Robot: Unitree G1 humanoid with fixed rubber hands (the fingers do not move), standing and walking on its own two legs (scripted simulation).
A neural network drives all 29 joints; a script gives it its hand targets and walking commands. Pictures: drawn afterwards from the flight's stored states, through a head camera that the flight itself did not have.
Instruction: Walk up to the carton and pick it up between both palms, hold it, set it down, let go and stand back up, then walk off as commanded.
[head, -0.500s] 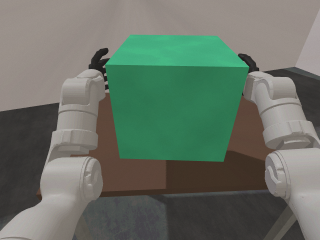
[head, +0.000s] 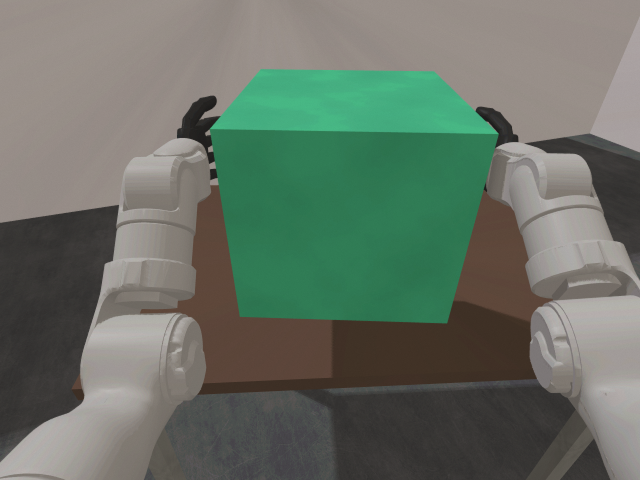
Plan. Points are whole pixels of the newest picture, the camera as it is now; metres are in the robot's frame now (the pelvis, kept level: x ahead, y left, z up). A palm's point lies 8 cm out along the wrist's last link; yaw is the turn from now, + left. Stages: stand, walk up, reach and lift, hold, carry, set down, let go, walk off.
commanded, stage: hold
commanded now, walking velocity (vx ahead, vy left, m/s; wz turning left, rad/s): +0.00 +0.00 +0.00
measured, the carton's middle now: (344, 183) +0.46 +0.00 +0.23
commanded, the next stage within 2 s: set down in 0.76 s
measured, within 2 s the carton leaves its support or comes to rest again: neither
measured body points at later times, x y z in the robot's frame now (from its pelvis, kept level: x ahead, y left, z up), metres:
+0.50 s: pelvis +0.00 +0.00 +0.00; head -0.07 +0.01 +0.44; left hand +0.40 +0.18 +0.30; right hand +0.41 -0.18 +0.29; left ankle +0.05 +0.14 -0.74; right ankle +0.04 -0.14 -0.74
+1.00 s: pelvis +0.00 +0.00 +0.00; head -0.07 +0.01 +0.44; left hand +0.41 +0.18 +0.31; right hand +0.41 -0.18 +0.30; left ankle +0.05 +0.14 -0.74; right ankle +0.04 -0.14 -0.74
